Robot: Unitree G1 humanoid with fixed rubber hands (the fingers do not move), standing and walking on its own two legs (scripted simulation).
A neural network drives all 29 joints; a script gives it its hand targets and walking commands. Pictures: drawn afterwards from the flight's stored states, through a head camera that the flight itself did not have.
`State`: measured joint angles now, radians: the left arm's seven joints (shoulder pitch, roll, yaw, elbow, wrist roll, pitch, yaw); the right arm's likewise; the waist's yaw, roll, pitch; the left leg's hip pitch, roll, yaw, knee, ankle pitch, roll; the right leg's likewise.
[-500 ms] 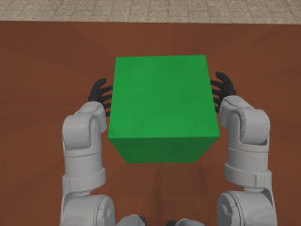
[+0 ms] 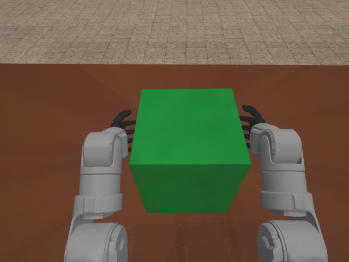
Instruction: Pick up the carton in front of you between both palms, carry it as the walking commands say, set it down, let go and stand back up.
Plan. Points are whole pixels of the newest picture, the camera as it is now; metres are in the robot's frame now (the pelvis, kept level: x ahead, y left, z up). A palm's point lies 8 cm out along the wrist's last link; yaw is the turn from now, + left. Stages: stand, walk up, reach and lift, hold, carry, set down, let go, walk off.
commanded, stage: carry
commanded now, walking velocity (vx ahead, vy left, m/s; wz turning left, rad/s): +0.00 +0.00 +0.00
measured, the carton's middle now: (186, 154) +0.36 +0.00 +0.04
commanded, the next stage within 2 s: none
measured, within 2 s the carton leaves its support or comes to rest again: neither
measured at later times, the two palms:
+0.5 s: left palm (110, 146) +0.32 +0.15 +0.13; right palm (259, 140) +0.32 -0.15 +0.13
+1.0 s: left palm (113, 149) +0.31 +0.15 +0.13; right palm (261, 143) +0.32 -0.15 +0.13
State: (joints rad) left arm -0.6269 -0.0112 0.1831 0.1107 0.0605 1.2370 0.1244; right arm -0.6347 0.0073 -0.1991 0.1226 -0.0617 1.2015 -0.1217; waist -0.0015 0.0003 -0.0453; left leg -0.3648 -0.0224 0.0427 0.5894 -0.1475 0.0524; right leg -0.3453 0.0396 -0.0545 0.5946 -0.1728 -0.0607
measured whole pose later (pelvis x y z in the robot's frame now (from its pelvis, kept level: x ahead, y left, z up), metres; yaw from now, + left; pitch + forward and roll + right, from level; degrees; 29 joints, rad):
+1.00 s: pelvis -0.03 +0.00 +0.00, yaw +0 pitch +2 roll +0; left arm -0.65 0.00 0.19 0.18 0.05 1.26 0.12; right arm -0.66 0.00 -0.19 0.20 -0.06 1.22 -0.12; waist 0.00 0.00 -0.08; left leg -0.37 -0.03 0.04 0.56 -0.09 0.05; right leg -0.36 0.03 -0.06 0.58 -0.12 -0.06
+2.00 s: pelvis +0.26 -0.04 -0.05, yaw +1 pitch +5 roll +2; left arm -0.58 -0.05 0.22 0.12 0.09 1.20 0.12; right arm -0.64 -0.01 -0.18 0.19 -0.02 1.17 -0.14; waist -0.01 0.01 -0.01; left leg -0.54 0.00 0.02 1.25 -0.48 0.03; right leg -0.47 0.02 -0.09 0.64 -0.13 -0.10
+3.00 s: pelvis +0.86 -0.04 -0.14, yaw +1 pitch +4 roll +1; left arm -0.58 -0.04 0.20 0.19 0.11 1.17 0.11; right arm -0.62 -0.01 -0.17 0.25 -0.04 1.13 -0.13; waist -0.01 0.00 -0.06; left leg -0.45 -0.04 0.01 1.29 -0.50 0.04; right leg -0.48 0.06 -0.11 0.63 -0.09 -0.13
